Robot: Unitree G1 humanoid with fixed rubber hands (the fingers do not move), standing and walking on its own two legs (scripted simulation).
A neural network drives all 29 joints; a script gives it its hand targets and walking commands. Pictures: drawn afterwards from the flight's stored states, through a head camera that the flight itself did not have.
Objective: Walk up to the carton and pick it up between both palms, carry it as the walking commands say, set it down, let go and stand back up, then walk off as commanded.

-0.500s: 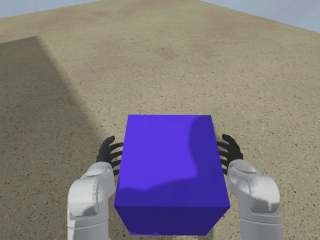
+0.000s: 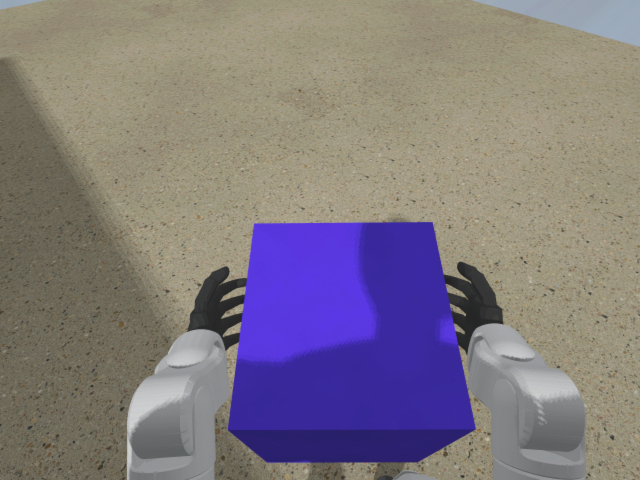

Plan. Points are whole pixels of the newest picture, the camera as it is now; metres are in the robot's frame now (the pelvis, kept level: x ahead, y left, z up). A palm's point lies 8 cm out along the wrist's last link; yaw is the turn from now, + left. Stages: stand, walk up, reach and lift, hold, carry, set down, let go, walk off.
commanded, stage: carry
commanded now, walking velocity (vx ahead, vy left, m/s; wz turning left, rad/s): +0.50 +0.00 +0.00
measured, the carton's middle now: (342, 352) +0.26 -0.01 +0.03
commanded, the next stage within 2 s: none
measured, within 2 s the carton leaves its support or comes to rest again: neither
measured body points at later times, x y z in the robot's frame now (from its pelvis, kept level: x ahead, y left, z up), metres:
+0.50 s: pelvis +0.33 -0.01 +0.01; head +0.33 -0.02 +0.46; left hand +0.58 +0.15 +0.10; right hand +0.60 -0.15 +0.09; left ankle +0.45 +0.12 -0.71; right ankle +0.18 -0.11 -0.73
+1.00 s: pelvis +0.70 -0.01 -0.02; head +0.69 -0.02 +0.43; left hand +0.95 +0.15 +0.08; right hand +0.96 -0.15 +0.08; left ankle +0.49 +0.10 -0.73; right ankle +0.83 -0.10 -0.74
